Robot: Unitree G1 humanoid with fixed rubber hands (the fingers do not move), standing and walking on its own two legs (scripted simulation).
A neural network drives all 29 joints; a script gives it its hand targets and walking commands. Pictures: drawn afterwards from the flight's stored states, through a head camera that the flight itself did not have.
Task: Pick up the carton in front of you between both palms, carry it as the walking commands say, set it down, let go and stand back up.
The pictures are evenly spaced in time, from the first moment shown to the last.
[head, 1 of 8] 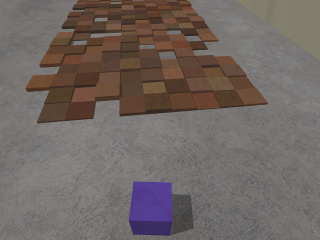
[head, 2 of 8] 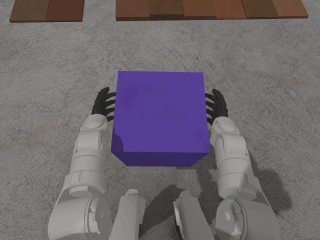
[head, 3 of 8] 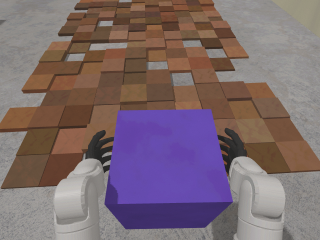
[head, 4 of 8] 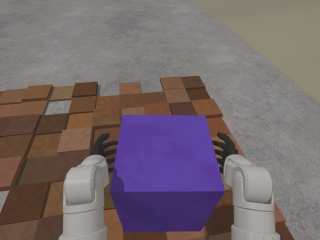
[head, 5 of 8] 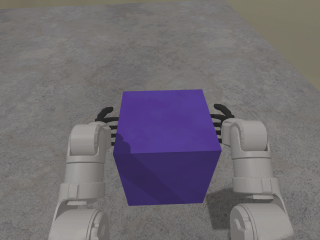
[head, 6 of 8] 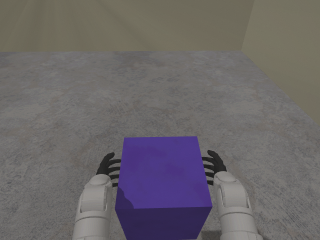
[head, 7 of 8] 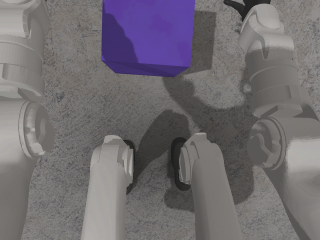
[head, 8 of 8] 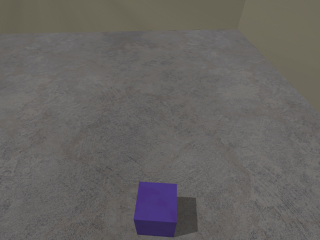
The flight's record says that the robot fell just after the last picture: no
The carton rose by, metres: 0.79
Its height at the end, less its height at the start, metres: +0.00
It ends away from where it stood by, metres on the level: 6.41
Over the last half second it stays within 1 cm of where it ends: yes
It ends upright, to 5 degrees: yes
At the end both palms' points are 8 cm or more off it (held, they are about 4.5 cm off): yes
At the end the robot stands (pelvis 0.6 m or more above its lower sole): yes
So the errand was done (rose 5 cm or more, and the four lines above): yes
